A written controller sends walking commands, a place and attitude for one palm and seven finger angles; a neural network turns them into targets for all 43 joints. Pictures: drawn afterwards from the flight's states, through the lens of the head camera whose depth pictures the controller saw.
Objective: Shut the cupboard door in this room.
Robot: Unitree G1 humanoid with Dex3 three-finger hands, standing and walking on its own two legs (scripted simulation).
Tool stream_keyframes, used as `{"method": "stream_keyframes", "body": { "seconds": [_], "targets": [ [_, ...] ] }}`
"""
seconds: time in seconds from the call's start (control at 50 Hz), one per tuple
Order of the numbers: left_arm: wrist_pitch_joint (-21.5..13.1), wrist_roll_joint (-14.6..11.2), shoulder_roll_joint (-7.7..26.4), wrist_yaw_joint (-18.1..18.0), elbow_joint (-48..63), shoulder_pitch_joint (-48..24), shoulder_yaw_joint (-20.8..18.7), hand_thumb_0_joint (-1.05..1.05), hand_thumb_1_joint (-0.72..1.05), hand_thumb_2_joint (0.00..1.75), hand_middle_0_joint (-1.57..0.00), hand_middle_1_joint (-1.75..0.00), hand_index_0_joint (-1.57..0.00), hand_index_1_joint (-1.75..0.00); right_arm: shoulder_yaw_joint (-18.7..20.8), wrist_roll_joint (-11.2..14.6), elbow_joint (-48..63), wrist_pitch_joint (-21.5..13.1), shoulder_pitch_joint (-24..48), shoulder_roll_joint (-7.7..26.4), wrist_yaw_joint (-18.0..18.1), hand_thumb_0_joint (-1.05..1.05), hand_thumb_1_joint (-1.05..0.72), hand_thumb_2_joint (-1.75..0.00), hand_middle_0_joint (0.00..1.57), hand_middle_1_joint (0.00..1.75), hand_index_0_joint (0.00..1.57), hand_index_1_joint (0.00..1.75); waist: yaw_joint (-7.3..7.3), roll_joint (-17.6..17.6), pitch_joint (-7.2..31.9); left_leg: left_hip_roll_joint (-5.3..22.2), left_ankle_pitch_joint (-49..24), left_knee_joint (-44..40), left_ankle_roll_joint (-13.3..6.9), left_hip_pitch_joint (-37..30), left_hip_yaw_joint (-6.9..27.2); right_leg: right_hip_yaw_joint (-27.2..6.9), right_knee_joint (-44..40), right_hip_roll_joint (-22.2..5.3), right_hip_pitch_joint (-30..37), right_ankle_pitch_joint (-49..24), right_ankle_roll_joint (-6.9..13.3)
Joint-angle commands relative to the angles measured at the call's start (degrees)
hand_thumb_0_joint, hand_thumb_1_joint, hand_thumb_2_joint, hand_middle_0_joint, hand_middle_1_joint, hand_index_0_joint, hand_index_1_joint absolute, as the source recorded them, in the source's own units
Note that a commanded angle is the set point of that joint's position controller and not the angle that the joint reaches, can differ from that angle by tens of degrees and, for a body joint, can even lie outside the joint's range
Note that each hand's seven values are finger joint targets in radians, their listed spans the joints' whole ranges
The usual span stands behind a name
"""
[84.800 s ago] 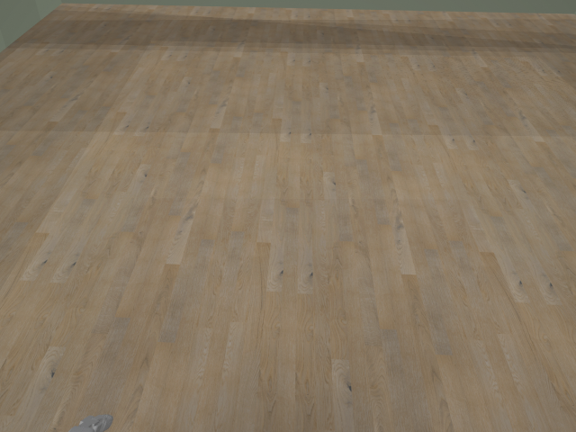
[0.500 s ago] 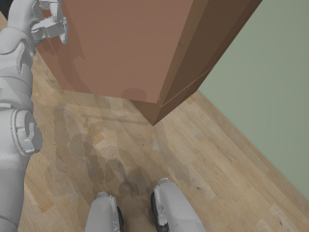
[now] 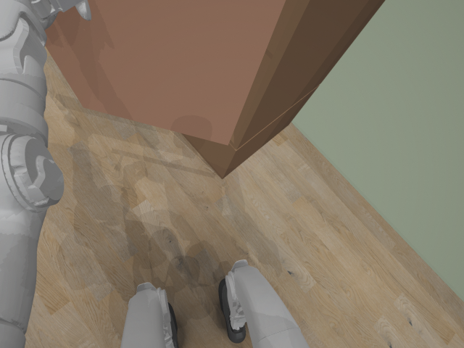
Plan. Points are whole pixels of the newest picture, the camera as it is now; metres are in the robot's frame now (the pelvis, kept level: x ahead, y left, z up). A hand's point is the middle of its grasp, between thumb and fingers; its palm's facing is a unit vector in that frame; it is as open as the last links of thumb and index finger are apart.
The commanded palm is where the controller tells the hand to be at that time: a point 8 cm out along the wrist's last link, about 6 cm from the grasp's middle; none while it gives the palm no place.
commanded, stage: pull the fist back off the door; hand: left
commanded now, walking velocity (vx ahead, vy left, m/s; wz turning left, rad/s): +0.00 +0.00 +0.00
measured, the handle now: out of the picture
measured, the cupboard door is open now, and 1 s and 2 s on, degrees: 36 36 36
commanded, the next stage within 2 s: draw the hand back to the body in 0.78 s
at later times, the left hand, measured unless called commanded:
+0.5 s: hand (90, 22) +0.56 +0.10 +0.11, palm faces +0.08 -1.00 -0.03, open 3.1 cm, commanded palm +0.52 +0.14 +0.11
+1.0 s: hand (93, 55) +0.50 +0.10 +0.12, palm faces +0.08 -1.00 -0.02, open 3.1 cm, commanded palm +0.45 +0.15 +0.13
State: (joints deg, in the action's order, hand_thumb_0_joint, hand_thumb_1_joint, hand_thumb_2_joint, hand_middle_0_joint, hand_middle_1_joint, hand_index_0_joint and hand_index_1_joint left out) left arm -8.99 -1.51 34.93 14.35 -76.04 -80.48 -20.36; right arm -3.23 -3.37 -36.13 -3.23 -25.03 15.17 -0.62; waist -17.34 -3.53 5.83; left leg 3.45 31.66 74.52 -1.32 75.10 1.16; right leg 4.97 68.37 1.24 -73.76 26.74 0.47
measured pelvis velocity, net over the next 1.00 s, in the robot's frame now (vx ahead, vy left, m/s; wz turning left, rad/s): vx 0.00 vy -0.01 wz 0.04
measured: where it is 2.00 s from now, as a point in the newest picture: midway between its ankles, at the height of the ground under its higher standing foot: (202, 333)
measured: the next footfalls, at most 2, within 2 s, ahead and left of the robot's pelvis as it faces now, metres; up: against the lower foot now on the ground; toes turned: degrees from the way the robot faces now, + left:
none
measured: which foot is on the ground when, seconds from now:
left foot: down 0.00-1.00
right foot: down 0.00-1.00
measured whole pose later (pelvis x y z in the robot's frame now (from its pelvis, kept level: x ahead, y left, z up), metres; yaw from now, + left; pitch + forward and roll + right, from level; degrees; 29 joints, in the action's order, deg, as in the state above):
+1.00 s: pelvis +0.00 -0.01 +0.04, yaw +2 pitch +20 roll -1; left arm -29.0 -1.5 12.6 -5.0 -63.7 -49.6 -14.0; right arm 0.2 -2.7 -35.6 1.8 -19.1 13.6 -3.1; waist -8.9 -1.8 7.4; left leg 1.5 28.0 62.1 -0.6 54.5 -1.6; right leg 2.3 60.6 -0.3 -55.7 25.3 0.9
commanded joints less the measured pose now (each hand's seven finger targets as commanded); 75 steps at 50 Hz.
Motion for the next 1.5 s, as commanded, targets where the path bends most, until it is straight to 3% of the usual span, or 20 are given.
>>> {"method": "stream_keyframes", "body": {
  "seconds": [0.0,0.06,0.12,0.18,0.36,0.42,0.48,0.6,0.62,0.84,0.88,0.94,1.02,1.08,1.12,1.2,1.3,1.38,1.4,1.48],
  "targets": [
    [-7.4,3.4,0.8,-20.6,17.3,-26.1,-2.3,0.0,0.9,0.9,-1.3,-1.5,-1.3,-1.5,4.2,-2.7,1.3,0.2,-16.6,9.6,-3.1,0.0,-0.9,-0.9,0.2,0.3,0.2,0.3,-0.95,-14.0,37.3,-0.5,-31.2,-7.7,0.5,-33.6,5.4,-0.9,-7.3,1.3,12.4,-18.3,0.4],
    [-11.8,9.1,0.2,-23.5,19.5,-25.8,1.8,0.0,0.9,0.9,-1.3,-1.5,-1.3,-1.5,5.6,-3.1,0.3,1.6,-17.4,10.0,-4.9,0.0,-0.9,-0.9,0.2,0.3,0.2,0.3,-1.44,-13.8,40.5,-0.8,-32.4,-8.5,0.7,-36.9,4.9,-1.5,-8.5,1.3,16.3,-20.5,0.6],
    [-12.7,7.2,0.4,-20.1,19.0,-25.8,1.8,0.0,0.9,0.9,-1.3,-1.5,-1.3,-1.5,5.8,-2.0,0.3,2.9,-16.7,10.1,-4.6,0.0,-0.9,-0.9,0.2,0.3,0.2,0.3,-1.36,-12.7,41.7,-1.6,-30.7,-10.4,0.4,-36.9,4.1,-2.2,-10.2,1.5,21.4,-22.5,0.6],
    [-13.2,5.0,5.0,-18.7,17.5,-21.0,-3.1,0.0,0.9,0.9,-1.3,-1.5,-1.3,-1.5,5.1,-1.6,1.1,3.5,-16.2,10.0,-3.9,0.0,-0.9,-0.9,0.2,0.3,0.2,0.3,0.9,-10.2,39.7,-2.2,-28.6,-12.3,0.0,-33.7,2.9,-2.9,-11.4,1.6,27.0,-23.6,0.6],
    [-17.7,3.1,-3.5,-18.7,14.6,-3.4,-0.3,0.0,0.9,0.9,-1.3,-1.5,-1.3,-1.5,6.0,-0.7,2.1,4.0,-13.9,8.9,-3.9,0.0,-0.9,-0.9,0.2,0.3,0.2,0.3,3.09,-0.7,30.0,-2.9,-25.4,-16.0,-0.3,-29.1,0.0,-3.6,-14.2,1.3,33.1,-25.8,0.2],
    [-19.4,1.6,-8.1,-18.0,18.6,-0.7,2.1,0.0,0.9,0.9,-1.3,-1.5,-1.3,-1.5,6.7,-0.5,2.4,4.2,-12.9,8.5,-3.9,0.0,-0.9,-0.9,0.2,0.3,0.2,0.3,4.52,-2.4,31.1,-3.0,-27.7,-16.6,0.1,-33.5,-0.2,-3.4,-14.3,1.1,32.7,-26.9,0.5],
    [-21.0,0.6,-12.4,-18.1,21.8,-0.4,5.1,0.0,0.9,0.9,-1.3,-1.5,-1.3,-1.5,7.2,-0.2,2.3,4.3,-11.9,8.2,-3.7,0.0,-0.9,-0.9,0.2,0.3,0.2,0.3,4.26,-1.5,30.3,-3.0,-28.0,-17.0,0.1,-35.7,0.0,-3.1,-14.4,1.1,31.9,-26.7,0.4],
    [-24.0,1.2,-12.8,-20.0,26.9,0.8,5.6,0.0,0.9,0.9,-1.3,-1.5,-1.3,-1.5,7.6,0.1,2.0,4.4,-8.6,7.9,-3.1,0.0,-0.9,-0.9,0.2,0.3,0.2,0.3,5.67,-2.4,31.0,-3.4,-26.9,-17.5,0.3,-37.5,-0.5,-3.5,-14.4,0.5,32.8,-26.2,0.3],
    [-24.3,1.3,-12.2,-20.2,26.7,3.7,4.7,0.0,0.9,0.9,-1.3,-1.5,-1.3,-1.5,7.6,0.1,2.1,4.4,-8.1,7.8,-3.0,0.0,-0.9,-0.9,0.2,0.3,0.2,0.3,6.99,-2.5,31.3,-3.5,-27.0,-17.7,0.4,-37.7,-0.5,-3.5,-14.2,0.5,33.7,-26.0,0.5],
    [-23.9,0.6,-16.3,-20.0,21.0,0.7,9.0,0.0,0.9,0.9,-1.3,-1.5,-1.3,-1.5,7.1,0.6,1.7,3.9,-3.6,8.0,-1.6,0.0,-0.9,-0.9,0.2,0.3,0.2,0.3,4.28,2.1,24.2,-3.8,-17.0,-19.1,0.1,-33.7,-0.1,-3.6,-15.9,0.1,30.2,-17.6,0.1],
    [-24.2,0.4,-14.8,-20.0,20.3,1.5,7.5,0.0,0.9,0.9,-1.3,-1.5,-1.3,-1.5,6.9,0.5,2.0,3.7,-3.7,8.3,-1.5,0.0,-0.9,-0.9,0.2,0.3,0.2,0.3,5.17,0.9,25.5,-3.8,-17.9,-18.9,0.3,-34.6,0.4,-3.3,-15.1,0.1,29.7,-17.5,0.5],
    [-24.6,-0.5,-11.6,-19.1,26.7,9.5,3.9,0.0,0.9,0.9,-1.3,-1.5,-1.3,-1.5,7.0,0.9,4.5,3.9,-2.8,8.1,-1.7,0.0,-0.9,-0.9,0.2,0.3,0.2,0.3,9.99,-0.9,33.8,-3.9,-23.6,-20.2,0.7,-39.3,-0.3,-3.6,-14.8,0.1,36.4,-22.2,0.8],
    [-20.8,-2.1,-11.5,-17.0,33.9,21.2,4.4,0.0,0.9,0.9,-1.3,-1.5,-1.3,-1.5,6.8,2.6,7.4,4.9,-1.9,7.6,-1.3,0.0,-0.9,-0.9,0.2,0.3,0.2,0.3,12.33,3.2,30.4,-3.8,-23.5,-24.3,0.3,-38.6,-1.9,-3.9,-18.6,0.6,44.7,-25.3,0.5],
    [-18.7,-4.7,-11.6,-16.2,44.4,25.7,4.7,0.0,0.9,0.9,-1.3,-1.5,-1.3,-1.5,6.7,3.7,9.4,4.7,-0.4,7.3,-0.2,0.0,-0.9,-0.9,0.2,0.3,0.2,0.3,12.9,5.6,28.7,-3.9,-22.0,-27.3,-0.2,-40.1,-2.8,-4.3,-21.9,0.8,50.2,-25.8,0.4],
    [-17.7,-5.7,-12.4,-15.6,47.5,28.3,5.8,0.0,0.9,0.9,-1.3,-1.5,-1.3,-1.5,6.5,4.3,9.0,4.1,1.0,6.9,0.6,0.0,-0.9,-0.9,0.2,0.3,0.2,0.3,12.57,6.5,23.7,-3.8,-19.6,-29.4,-0.4,-40.7,-3.0,-4.4,-24.4,0.7,50.5,-24.0,0.1],
    [-17.0,-6.7,-15.1,-13.5,54.7,34.7,9.2,0.0,0.9,0.9,-1.3,-1.5,-1.3,-1.5,6.1,5.1,8.7,2.1,3.8,6.3,1.4,0.0,-0.9,-0.9,0.2,0.3,0.2,0.3,13.1,1.4,18.6,-3.7,-18.2,-32.8,-0.3,-45.8,-3.1,-3.8,-27.4,0.5,49.5,-20.8,0.3],
    [-12.5,-9.2,-14.5,-9.9,57.7,46.5,9.0,0.0,0.9,0.9,-1.27,-1.47,-1.27,-1.47,5.4,6.1,9.7,0.7,7.8,6.5,2.1,0.0,-0.9,-0.9,0.2,0.3,0.2,0.3,14.86,3.1,12.4,-3.8,-15.8,-36.8,-0.4,-47.4,-3.0,-3.9,-31.5,-0.2,51.8,-17.0,0.4],
    [-10.1,-11.1,-13.9,-8.2,66.8,51.4,8.8,0.0,0.9,0.9,-1.16,-1.35,-1.16,-1.35,5.0,6.6,11.4,-0.6,11.2,6.3,2.9,0.0,-0.9,-0.9,0.2,0.3,0.2,0.3,16.27,2.8,12.4,-3.7,-18.2,-38.9,-0.4,-51.6,-2.2,-3.2,-32.4,-0.3,54.9,-18.8,0.7],
    [-8.1,-4.9,-10.1,-12.1,71.2,53.8,11.8,0.0,0.9,0.9,-1.13,-1.32,-1.13,-1.32,5.4,6.6,11.7,0.9,13.8,4.9,3.9,0.0,-0.9,-0.9,0.2,0.3,0.2,0.3,16.93,3.0,13.9,-4.0,-19.4,-41.5,-0.6,-55.3,-2.8,-5.8,-35.4,-1.8,58.5,-18.4,0.6],
    [-2.7,-3.4,-10.6,-17.3,78.5,61.2,11.5,0.0,0.9,0.9,-1.02,-1.2,-1.02,-1.2,4.3,6.3,12.1,1.9,16.8,4.6,5.8,0.0,-0.9,-0.9,0.2,0.3,0.2,0.3,17.07,3.3,7.4,-3.4,-21.8,-46.0,-0.7,-59.8,-2.1,-4.3,-39.6,-1.8,61.2,-19.5,0.8]
  ]
}}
